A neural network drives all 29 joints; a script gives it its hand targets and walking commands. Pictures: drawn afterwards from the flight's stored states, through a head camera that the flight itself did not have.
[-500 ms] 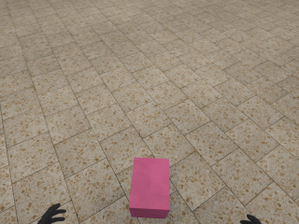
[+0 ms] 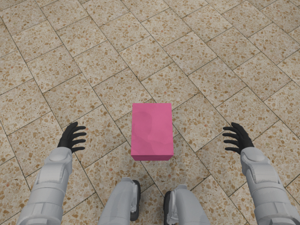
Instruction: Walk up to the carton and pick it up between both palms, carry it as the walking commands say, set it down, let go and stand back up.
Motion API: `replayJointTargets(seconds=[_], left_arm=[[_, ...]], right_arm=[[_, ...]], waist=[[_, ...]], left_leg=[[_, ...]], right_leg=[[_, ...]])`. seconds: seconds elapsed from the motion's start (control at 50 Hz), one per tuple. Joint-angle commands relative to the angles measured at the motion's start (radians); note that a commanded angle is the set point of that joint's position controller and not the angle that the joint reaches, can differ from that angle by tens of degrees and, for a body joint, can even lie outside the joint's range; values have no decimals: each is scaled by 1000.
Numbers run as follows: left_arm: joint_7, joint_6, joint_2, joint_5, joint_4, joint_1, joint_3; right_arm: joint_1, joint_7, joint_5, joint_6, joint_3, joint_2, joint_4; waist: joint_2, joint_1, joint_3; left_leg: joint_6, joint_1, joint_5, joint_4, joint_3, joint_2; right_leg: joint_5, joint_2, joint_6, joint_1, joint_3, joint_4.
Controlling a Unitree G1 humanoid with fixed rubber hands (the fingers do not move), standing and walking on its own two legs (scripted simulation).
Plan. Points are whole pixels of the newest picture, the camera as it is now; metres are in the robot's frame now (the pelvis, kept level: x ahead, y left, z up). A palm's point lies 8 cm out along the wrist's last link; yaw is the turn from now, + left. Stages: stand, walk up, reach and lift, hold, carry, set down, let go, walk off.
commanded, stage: reach and lift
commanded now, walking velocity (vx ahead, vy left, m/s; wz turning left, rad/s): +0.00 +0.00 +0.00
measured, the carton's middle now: (151, 133) +0.48 +0.02 -0.58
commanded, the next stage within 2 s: none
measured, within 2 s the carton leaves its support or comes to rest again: neither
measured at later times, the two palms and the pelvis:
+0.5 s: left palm (93, 112) +0.43 +0.22 -0.14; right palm (220, 115) +0.44 -0.20 -0.14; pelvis -0.03 +0.00 -0.04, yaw -1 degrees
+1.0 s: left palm (104, 110) +0.47 +0.20 -0.23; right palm (207, 114) +0.48 -0.19 -0.24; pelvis -0.03 +0.00 -0.06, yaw -2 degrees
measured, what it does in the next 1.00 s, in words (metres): lowers itself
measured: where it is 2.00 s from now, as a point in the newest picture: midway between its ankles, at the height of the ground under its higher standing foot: (150, 213)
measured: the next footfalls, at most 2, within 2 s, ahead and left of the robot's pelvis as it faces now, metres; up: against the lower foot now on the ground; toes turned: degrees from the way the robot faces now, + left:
none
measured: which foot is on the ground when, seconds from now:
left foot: down 0.00-1.00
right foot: down 0.00-1.00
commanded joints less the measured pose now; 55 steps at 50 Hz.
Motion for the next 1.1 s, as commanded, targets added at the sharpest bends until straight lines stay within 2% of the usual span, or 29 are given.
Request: replayJointTargets(seconds=[0.0,0.06,0.08,0.1,0.22,0.28,0.32,0.36,0.38,0.44,0.46,0.5,0.52,0.56,0.58,0.6,0.64,0.66,0.68,0.72,0.76,0.82,0.84,0.88,0.9,0.92,0.98,1.06,1.08], left_arm=[[15,24,151,-1,-79,-250,47],[23,20,133,-23,-84,-463,24],[32,26,138,-60,-95,-597,9],[36,12,112,-56,-119,-568,-11],[78,19,157,-55,35,-734,23],[92,-16,190,-37,74,-744,94],[86,-38,138,-45,69,-800,43],[90,-71,185,4,112,-793,101],[98,-99,146,4,117,-731,120],[73,-151,117,-41,212,-830,95],[73,-169,152,-34,128,-917,112],[69,-189,89,-60,125,-977,61],[69,-203,131,-59,-22,-1019,58],[88,-208,137,-72,49,-1049,57],[86,-192,78,-84,158,-1077,-3],[88,-188,84,-52,211,-1056,63],[92,-187,156,-40,74,-1058,94],[92,-188,173,-50,109,-1049,109],[96,-194,90,-54,117,-1092,58],[106,-187,183,12,107,-1023,147],[97,-179,200,-32,-59,-996,124],[83,-162,210,-85,-159,-1117,115],[69,-144,199,-54,129,-1025,136],[71,-172,159,-73,-56,-1090,136],[63,-196,221,-51,-132,-1082,159],[72,-202,245,-100,-284,-1203,122],[62,-185,177,-80,-34,-1240,93],[64,-156,196,-55,278,-1248,136],[60,-154,187,-63,270,-1248,129]], right_arm=[[-287,-3,-16,17,-109,-195,-97],[-477,2,-29,0,-147,-220,-80],[-575,-5,-45,-9,-173,-249,-47],[-527,-10,-11,-7,-142,-210,-44],[-762,-6,49,-19,-128,-206,29],[-741,-25,73,-41,-76,-171,93],[-736,-25,70,-49,-100,-184,169],[-830,-25,61,-88,-130,-201,98],[-821,-26,78,-115,-101,-173,85],[-881,-58,43,-166,-123,-171,99],[-951,-54,30,-158,-123,-188,70],[-948,-67,33,-185,-191,-207,94],[-988,-77,40,-191,-187,-226,-31],[-1015,-73,79,-196,-135,-172,46],[-1038,-63,51,-190,-159,-174,167],[-1028,-50,66,-182,-151,-177,222],[-1083,-63,91,-188,-146,-208,-3],[-1048,-55,103,-181,-116,-167,61],[-1002,-44,98,-186,-119,-132,208],[-962,-64,96,-172,-139,-211,148],[-987,-84,99,-177,-129,-255,-53],[-1110,-108,99,-142,-66,-236,-160],[-1052,-107,85,-119,-66,-191,31],[-1120,-98,71,-145,-104,-214,-100],[-1107,-112,98,-151,-85,-158,-200],[-1237,-121,120,-153,-85,-215,-343],[-1266,-124,90,-149,-111,-255,-84],[-1329,-124,86,-109,-86,-194,174],[-1354,-117,106,-103,-74,-180,159]], waist=[[17,-4,-629],[56,-27,-676],[-1,-74,-673],[51,-34,-756],[13,-14,-922],[4,39,-989],[37,-15,-1001],[80,31,-1134],[18,57,-1136],[-79,-22,-1176],[-94,21,-1189],[-50,-69,-1236],[-6,-55,-1465],[46,-5,-1422],[46,-62,-1296],[13,-17,-1215],[22,-2,-1496],[34,41,-1548],[93,26,-1448],[96,58,-1675],[42,18,-1977],[-53,-19,-2082],[-52,15,-1716],[-65,-23,-1759],[-36,56,-1851],[-51,43,-2007],[58,13,-1691],[-5,50,-1330],[-14,64,-1442]], left_leg=[[-56,402,105,-75,-76,-15],[-56,391,38,-60,-81,-14],[-45,400,-47,-74,-126,-9],[-53,482,3,-87,-117,-14],[-33,420,-16,-59,-104,-18],[-30,333,99,-32,-80,-49],[-40,297,93,-5,-69,-37],[-51,426,192,43,-89,-50],[-50,355,254,30,-79,-60],[-21,148,234,61,-68,-74],[-30,89,210,63,-70,-67],[-29,177,254,80,-86,-70],[-35,326,376,113,-95,-75],[-38,367,432,143,-91,-62],[-41,322,330,125,-138,-51],[-42,252,272,117,-120,-47],[-29,428,491,118,-123,-63],[-39,471,505,152,-115,-67],[-39,451,549,139,-132,-51],[-34,482,576,197,-100,-69],[-14,706,816,215,-144,-57],[-8,570,715,267,-116,-74],[-1,321,535,220,-90,-71],[-9,398,654,211,-107,-78],[0,414,733,230,-95,-87],[-1,478,714,273,-93,-83],[-38,316,523,377,-103,-64],[-37,-28,50,364,-46,-68],[-45,-3,73,386,-37,-75]], right_leg=[[93,26,50,74,65,-149],[25,20,48,-22,52,-136],[-22,22,46,-69,46,-115],[11,24,46,-29,46,-124],[-10,36,60,-35,43,-95],[80,38,71,12,58,-79],[76,43,56,-37,53,-56],[120,57,62,-102,43,-37],[207,72,67,-61,52,-40],[304,45,67,45,86,-18],[280,58,71,22,85,17],[250,60,62,-96,70,1],[349,73,48,-54,69,31],[358,77,48,-150,73,45],[200,80,39,-347,37,69],[156,74,36,-360,58,44],[380,82,57,-165,62,54],[372,86,57,-156,56,87],[342,76,41,-287,66,72],[436,74,42,-158,69,98],[619,84,47,-5,76,122],[731,78,40,203,102,160],[601,61,49,143,88,141],[667,78,65,138,99,159],[727,80,71,166,103,180],[694,86,59,204,110,219],[388,81,60,-281,48,276],[-21,58,59,-335,62,295],[24,78,63,-286,56,338]])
